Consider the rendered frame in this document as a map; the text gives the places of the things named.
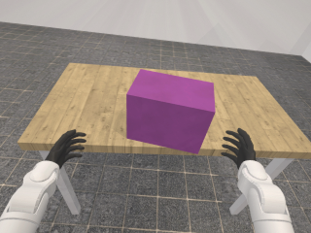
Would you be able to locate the table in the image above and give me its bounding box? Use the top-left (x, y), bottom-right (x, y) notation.
top-left (17, 62), bottom-right (311, 215)

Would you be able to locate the right robot forearm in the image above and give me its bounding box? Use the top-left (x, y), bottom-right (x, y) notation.
top-left (237, 160), bottom-right (294, 233)

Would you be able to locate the robot right hand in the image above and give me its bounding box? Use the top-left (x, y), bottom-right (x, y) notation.
top-left (221, 128), bottom-right (257, 170)

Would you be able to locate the left robot forearm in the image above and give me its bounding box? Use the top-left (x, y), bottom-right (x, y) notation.
top-left (0, 160), bottom-right (60, 233)

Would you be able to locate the carton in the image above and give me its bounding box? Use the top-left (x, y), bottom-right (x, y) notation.
top-left (126, 69), bottom-right (216, 154)

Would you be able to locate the robot left hand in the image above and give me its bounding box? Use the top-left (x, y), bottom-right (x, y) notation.
top-left (45, 129), bottom-right (86, 169)

